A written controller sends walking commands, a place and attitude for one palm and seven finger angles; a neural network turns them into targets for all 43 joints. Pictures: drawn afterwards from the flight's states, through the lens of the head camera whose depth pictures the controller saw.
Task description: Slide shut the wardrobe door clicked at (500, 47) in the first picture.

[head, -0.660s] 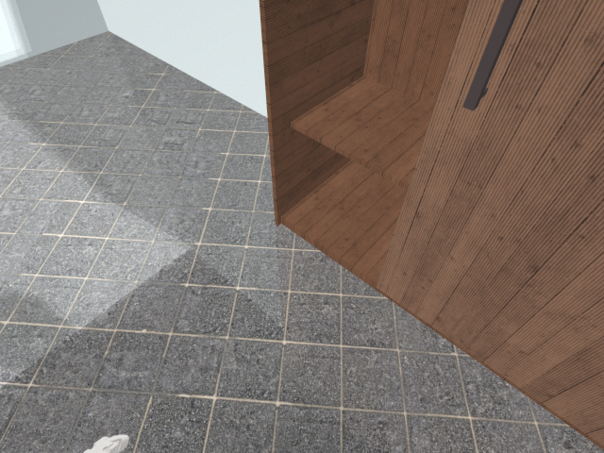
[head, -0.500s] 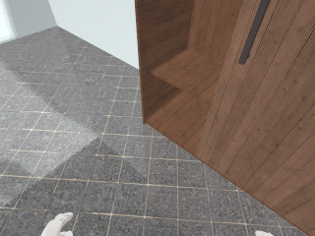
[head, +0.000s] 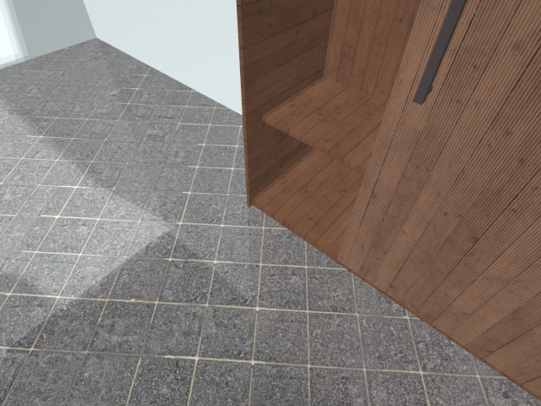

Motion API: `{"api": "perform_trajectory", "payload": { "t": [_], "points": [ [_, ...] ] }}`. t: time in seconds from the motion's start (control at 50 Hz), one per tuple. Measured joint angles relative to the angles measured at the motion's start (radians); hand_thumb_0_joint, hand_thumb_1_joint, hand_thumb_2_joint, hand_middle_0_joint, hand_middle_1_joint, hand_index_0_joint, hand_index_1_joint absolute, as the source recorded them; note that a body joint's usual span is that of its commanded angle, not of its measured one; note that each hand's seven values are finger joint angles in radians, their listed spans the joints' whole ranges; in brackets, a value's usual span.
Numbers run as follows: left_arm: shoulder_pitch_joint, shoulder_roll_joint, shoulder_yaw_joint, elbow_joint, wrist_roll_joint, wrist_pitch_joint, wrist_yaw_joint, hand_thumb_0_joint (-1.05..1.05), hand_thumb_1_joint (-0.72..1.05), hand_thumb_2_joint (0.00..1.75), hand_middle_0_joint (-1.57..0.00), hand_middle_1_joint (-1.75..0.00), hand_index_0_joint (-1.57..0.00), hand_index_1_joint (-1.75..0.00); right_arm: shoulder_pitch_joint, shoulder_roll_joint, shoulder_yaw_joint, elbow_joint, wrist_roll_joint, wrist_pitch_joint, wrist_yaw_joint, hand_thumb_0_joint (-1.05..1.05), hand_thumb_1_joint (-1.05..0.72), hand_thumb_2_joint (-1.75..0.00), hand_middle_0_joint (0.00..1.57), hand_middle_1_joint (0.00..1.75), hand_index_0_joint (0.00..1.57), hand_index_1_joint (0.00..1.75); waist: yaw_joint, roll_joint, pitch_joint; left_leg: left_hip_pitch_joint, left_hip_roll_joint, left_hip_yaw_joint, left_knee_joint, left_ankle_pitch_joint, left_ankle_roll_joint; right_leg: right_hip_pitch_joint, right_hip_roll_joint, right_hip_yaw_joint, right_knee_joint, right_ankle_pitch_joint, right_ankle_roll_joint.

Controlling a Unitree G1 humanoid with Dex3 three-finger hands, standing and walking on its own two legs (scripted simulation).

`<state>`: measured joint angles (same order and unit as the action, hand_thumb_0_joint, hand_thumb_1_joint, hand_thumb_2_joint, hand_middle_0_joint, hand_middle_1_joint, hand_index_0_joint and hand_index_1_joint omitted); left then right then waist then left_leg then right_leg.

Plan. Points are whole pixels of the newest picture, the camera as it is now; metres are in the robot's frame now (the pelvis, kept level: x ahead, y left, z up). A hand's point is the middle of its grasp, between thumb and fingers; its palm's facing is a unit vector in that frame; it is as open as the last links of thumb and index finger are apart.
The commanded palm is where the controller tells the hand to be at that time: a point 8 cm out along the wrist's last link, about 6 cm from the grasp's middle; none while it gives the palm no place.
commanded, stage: stand and wait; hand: right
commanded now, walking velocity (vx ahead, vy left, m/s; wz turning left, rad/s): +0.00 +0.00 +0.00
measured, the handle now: (447, 37) +0.73 -0.30 +0.22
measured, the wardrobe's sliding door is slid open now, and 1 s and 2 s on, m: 0.51 0.51 0.51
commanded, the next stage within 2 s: look at it before walking up in 0.62 s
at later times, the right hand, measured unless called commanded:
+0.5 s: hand out of the picture +0.06 -0.23 -0.16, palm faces -0.02 +0.95 -0.31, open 7.4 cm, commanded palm none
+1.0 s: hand out of the picture +0.06 -0.25 -0.16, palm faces -0.02 +0.95 -0.32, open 7.4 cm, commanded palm none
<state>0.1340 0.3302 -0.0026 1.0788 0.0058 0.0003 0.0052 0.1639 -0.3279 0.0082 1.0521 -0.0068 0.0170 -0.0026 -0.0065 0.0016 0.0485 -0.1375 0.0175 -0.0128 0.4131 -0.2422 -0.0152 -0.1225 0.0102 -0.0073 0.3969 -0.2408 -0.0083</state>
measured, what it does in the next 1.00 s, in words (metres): stands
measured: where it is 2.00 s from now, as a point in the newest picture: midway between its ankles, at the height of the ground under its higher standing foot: outside the picture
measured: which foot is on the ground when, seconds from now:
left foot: down 0.00-1.00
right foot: down 0.00-1.00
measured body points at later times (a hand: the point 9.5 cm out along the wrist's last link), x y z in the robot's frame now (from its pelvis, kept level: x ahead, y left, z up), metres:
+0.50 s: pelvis -0.02 +0.00 +0.00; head -0.02 +0.00 +0.45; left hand +0.05 +0.30 -0.13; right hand +0.06 -0.28 -0.13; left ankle -0.01 +0.13 -0.74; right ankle -0.02 -0.11 -0.74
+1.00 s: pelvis -0.01 +0.00 +0.00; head +0.00 -0.01 +0.45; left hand +0.07 +0.29 -0.13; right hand +0.06 -0.29 -0.14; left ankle -0.01 +0.13 -0.74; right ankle -0.02 -0.11 -0.74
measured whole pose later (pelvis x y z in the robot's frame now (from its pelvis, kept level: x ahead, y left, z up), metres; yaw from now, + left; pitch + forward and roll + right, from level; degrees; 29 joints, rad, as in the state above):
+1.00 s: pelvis -0.01 +0.00 +0.00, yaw +0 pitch -2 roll +0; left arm 0.11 0.32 0.00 1.12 0.00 -0.01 0.00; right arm 0.14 -0.33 0.01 1.09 -0.01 0.00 0.00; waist -0.01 0.01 0.04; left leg -0.14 0.02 -0.01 0.36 -0.20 -0.02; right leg -0.13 0.01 -0.01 0.36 -0.21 -0.01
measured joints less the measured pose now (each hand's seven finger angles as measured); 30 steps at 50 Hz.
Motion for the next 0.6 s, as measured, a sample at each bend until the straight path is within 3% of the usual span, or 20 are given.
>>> {"api": "perform_trajectory", "payload": {
  "t": [0.6],
  "points": [
    [0.002,-0.009,0.000,0.039,0.000,-0.009,-0.006,0.00,0.90,0.90,-0.21,-0.30,-0.20,-0.30,-0.018,0.004,0.001,0.027,-0.002,-0.013,0.003,0.01,-0.90,-0.90,0.21,0.30,0.20,0.30,0.004,0.008,-0.011,-0.016,-0.010,0.000,-0.036,0.050,0.005,-0.021,-0.010,0.000,-0.024,0.043,0.007]
  ]
}}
